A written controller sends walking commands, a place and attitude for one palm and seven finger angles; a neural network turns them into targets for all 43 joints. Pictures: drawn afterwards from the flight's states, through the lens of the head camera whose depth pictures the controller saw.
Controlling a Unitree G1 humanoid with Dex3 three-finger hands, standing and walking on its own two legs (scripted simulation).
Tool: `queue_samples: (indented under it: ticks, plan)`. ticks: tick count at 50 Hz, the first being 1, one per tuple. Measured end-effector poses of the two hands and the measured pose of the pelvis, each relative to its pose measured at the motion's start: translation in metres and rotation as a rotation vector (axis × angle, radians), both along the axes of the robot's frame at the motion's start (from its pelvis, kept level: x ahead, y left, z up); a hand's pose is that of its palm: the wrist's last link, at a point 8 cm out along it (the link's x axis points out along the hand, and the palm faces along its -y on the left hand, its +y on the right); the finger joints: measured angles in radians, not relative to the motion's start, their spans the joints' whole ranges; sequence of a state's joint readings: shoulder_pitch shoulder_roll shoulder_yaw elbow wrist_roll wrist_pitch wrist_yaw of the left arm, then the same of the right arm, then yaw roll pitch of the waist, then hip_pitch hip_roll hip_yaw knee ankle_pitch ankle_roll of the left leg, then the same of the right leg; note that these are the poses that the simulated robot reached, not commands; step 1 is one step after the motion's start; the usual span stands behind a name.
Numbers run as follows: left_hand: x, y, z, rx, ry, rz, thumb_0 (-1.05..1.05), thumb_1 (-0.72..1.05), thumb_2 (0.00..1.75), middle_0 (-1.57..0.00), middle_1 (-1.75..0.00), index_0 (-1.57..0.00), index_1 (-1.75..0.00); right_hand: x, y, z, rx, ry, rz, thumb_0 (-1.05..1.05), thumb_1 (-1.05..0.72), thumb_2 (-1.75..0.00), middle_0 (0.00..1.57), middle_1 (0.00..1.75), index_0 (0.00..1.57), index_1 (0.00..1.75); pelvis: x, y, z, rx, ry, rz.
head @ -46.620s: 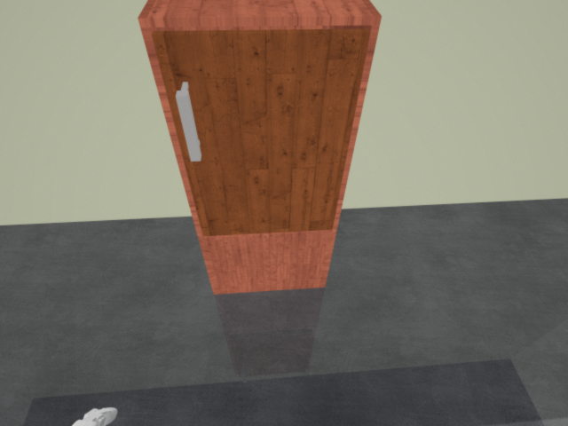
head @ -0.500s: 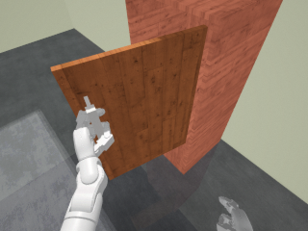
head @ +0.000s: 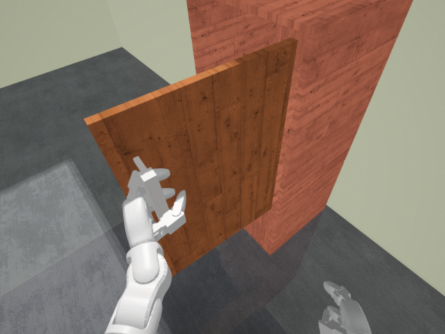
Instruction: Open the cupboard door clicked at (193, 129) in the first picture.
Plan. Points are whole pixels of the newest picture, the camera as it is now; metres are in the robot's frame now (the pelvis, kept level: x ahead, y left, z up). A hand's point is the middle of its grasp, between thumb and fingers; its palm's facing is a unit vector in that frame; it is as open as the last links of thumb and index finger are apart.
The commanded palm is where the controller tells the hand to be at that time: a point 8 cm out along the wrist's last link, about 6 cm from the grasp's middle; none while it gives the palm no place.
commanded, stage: open thumb and fingers to let go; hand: left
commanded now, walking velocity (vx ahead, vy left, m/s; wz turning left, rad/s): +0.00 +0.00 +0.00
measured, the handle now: (153, 195) +0.34 +0.15 +0.08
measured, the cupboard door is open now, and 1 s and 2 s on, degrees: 87 87 87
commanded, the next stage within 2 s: slide the hand sideways off the handle in 0.56 s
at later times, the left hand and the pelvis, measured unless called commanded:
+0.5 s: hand (172, 208) +0.31 +0.11 +0.08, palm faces +0.32 -0.95 -0.01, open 14.3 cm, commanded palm +0.27 +0.16 +0.07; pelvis -0.01 +0.02 +0.00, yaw -1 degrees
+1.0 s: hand (163, 223) +0.28 +0.12 +0.08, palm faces -0.16 -0.99 +0.01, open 15.9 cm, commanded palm +0.25 +0.18 +0.07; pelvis -0.02 +0.04 +0.00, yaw -1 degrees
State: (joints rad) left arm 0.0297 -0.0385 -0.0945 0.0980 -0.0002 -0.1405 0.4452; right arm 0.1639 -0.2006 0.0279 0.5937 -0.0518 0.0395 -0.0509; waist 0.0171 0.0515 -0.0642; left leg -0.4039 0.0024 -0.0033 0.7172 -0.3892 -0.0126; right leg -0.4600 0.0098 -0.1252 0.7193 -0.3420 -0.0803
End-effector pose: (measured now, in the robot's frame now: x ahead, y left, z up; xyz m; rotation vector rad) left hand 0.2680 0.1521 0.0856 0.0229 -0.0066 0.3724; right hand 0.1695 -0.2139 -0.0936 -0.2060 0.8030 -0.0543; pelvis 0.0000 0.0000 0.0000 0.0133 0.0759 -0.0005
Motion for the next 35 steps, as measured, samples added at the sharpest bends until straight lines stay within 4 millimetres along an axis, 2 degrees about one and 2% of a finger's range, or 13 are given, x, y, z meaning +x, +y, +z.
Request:
queue_samples:
  ticks: [11,16,23,35]
  plan:
    - [0.002,0.001,0.000,-0.003,-0.001,-0.014,0.01,-0.17,0.44,-0.34,-1.24,-0.32,-1.24,-0.013,0.007,-0.001,0.003,0.016,0.005,0.01,-0.90,-0.90,0.20,0.29,0.20,0.30,-0.008,0.005,0.001,-0.002,-0.007,-0.002]
    - [0.003,0.001,0.000,-0.007,-0.006,-0.025,0.00,-0.36,0.36,-0.32,-1.15,-0.30,-1.15,-0.021,0.007,-0.001,-0.006,0.027,-0.008,0.01,-0.90,-0.90,0.20,0.29,0.20,0.30,-0.011,0.009,0.001,-0.004,-0.008,-0.006]
    - [0.003,0.003,0.000,-0.009,-0.011,-0.040,-0.01,-0.47,0.32,-0.33,-0.92,-0.30,-0.94,-0.028,0.010,0.000,-0.017,0.033,-0.015,0.01,-0.90,-0.90,0.20,0.29,0.20,0.30,-0.014,0.016,0.001,-0.007,-0.011,-0.009]
    - [0.000,0.007,-0.001,0.008,-0.018,-0.073,-0.01,-0.50,0.30,-0.47,-0.65,-0.41,-0.69,-0.024,0.028,0.001,-0.006,0.015,0.014,0.01,-0.90,-0.90,0.20,0.29,0.20,0.30,-0.018,0.027,-0.001,-0.012,-0.012,-0.007]
